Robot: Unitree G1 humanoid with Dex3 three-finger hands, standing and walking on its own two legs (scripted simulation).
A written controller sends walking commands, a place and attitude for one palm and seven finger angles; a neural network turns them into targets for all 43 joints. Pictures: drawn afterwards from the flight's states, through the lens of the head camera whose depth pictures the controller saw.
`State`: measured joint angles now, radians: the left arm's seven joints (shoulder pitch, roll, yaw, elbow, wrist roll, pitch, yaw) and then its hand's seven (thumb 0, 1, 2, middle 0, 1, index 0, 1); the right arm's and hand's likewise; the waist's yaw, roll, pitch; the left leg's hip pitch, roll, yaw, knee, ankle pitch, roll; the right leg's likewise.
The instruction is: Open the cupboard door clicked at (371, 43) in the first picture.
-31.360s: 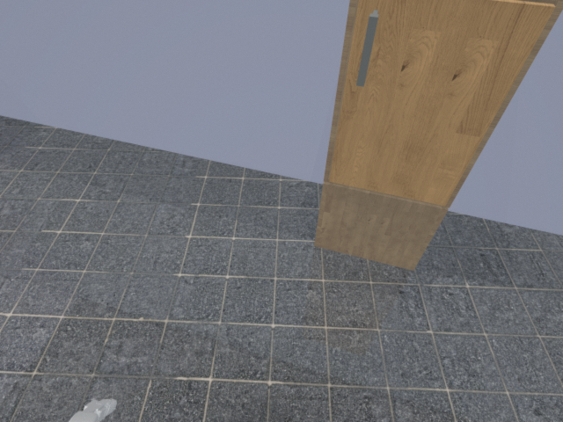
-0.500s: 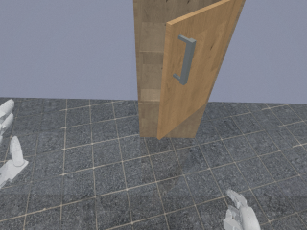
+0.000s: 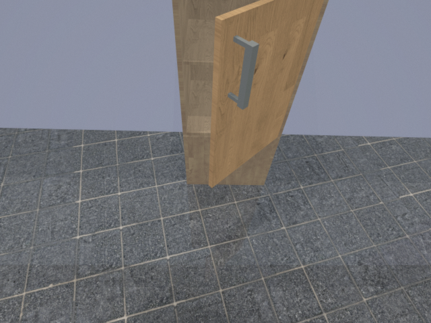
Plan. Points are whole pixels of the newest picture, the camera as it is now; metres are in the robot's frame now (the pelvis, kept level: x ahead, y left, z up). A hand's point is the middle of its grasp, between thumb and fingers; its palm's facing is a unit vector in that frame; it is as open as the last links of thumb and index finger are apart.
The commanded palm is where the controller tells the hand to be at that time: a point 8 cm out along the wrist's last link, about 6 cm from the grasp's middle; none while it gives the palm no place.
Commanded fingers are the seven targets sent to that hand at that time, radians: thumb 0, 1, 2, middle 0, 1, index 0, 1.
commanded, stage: let the arm hang, fingers relaxed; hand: left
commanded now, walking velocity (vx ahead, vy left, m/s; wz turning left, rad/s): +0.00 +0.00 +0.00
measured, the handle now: (240, 74) +0.60 -0.03 +0.13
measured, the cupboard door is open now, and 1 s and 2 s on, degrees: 43 43 43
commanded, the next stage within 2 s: look to check the result in 0.78 s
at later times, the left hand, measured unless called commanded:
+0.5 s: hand out of the picture +0.04 +0.17 -0.16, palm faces +0.01 -0.97 -0.23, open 7.4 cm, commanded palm none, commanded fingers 0.00 0.90 0.90 -0.20 -0.30 -0.20 -0.30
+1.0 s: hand out of the picture +0.03 +0.15 -0.17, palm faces +0.03 -0.98 -0.17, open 7.4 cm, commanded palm none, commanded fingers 0.00 0.90 0.90 -0.20 -0.30 -0.20 -0.30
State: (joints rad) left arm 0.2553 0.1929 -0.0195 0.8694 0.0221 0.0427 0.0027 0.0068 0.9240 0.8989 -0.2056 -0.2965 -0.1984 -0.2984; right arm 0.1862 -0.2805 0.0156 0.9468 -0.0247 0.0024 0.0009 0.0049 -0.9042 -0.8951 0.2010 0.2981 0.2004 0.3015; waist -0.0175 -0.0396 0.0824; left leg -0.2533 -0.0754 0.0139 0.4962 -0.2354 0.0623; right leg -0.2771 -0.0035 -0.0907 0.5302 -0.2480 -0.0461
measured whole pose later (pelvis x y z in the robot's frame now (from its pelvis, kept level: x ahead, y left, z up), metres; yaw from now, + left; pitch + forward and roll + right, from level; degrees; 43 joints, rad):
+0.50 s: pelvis +0.02 -0.02 +0.01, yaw +0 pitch -1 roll +0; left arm 0.23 0.17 0.00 1.14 0.00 -0.01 0.03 0.00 0.91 0.90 -0.20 -0.30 -0.19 -0.30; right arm 0.26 -0.15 0.03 1.15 -0.02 0.01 -0.02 0.00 -0.91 -0.90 0.20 0.30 0.20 0.30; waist -0.02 0.03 0.04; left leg -0.16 -0.04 -0.01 0.39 -0.21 0.03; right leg -0.16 0.04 -0.10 0.38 -0.20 -0.07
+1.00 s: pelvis +0.04 -0.01 +0.01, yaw +0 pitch -1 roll +0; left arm 0.27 0.12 0.00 1.16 0.00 -0.02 0.03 0.00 0.91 0.90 -0.20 -0.30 -0.20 -0.30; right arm 0.26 -0.14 0.03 1.16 -0.02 0.00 -0.04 0.00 -0.91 -0.90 0.20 0.30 0.20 0.30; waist -0.01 0.01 0.05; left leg -0.13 -0.05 0.00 0.37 -0.23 0.04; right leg -0.14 0.03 -0.09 0.38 -0.23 -0.06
